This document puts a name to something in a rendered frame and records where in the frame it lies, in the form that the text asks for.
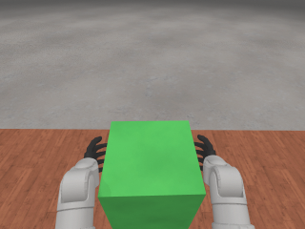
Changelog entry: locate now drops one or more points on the right robot forearm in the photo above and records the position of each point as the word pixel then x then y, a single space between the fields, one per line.
pixel 227 192

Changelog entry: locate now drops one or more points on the left robot hand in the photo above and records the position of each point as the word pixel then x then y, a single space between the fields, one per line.
pixel 92 151

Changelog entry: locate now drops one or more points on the carton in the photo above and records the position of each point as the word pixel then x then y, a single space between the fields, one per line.
pixel 151 178

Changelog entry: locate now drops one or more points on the left robot forearm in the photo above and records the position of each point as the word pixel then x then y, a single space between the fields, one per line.
pixel 76 197

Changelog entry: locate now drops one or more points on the right robot hand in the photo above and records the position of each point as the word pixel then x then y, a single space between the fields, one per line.
pixel 207 147

